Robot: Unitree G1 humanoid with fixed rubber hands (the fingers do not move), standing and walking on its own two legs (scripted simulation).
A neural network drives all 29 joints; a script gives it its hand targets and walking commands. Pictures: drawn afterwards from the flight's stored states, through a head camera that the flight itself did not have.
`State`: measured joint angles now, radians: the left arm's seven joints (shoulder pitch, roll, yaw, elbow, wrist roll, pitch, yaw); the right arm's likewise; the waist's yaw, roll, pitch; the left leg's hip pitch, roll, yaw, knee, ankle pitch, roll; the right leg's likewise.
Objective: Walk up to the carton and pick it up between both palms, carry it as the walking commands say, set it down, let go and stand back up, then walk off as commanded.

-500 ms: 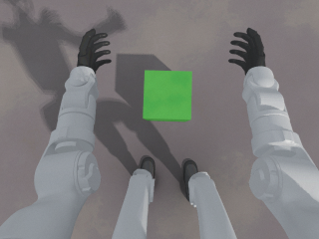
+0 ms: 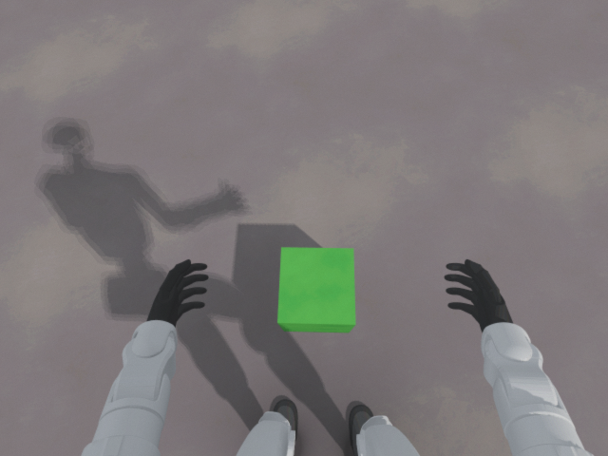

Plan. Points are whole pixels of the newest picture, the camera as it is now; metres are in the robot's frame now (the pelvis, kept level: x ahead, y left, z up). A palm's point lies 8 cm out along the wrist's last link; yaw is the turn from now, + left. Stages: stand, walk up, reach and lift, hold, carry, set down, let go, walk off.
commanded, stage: let go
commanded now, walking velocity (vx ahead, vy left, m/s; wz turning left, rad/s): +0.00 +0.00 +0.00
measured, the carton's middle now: (316, 292) +0.44 +0.02 -0.64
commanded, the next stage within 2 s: stand in 0.72 s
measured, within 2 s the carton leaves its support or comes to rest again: neither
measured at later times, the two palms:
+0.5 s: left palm (126, 413) +0.19 +0.23 -0.03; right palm (550, 413) +0.19 -0.23 -0.03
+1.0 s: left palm (80, 432) +0.16 +0.29 -0.06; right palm (590, 433) +0.17 -0.28 -0.05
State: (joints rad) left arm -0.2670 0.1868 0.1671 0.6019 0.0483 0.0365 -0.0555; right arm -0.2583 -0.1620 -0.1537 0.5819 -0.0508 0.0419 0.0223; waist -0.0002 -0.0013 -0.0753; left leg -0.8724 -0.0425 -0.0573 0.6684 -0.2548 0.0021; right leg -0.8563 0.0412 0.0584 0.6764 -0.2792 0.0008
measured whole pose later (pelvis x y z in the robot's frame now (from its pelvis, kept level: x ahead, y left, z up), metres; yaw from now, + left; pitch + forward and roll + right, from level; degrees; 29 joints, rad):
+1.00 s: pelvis +0.04 +0.00 +0.03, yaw +0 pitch +0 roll +0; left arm 0.21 0.34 0.05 0.69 0.04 0.03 0.02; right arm 0.17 -0.32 -0.04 0.73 -0.04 0.02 -0.02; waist 0.01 -0.01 0.01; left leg -0.19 -0.03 -0.04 0.49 -0.29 0.01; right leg -0.16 0.03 0.06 0.47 -0.30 0.00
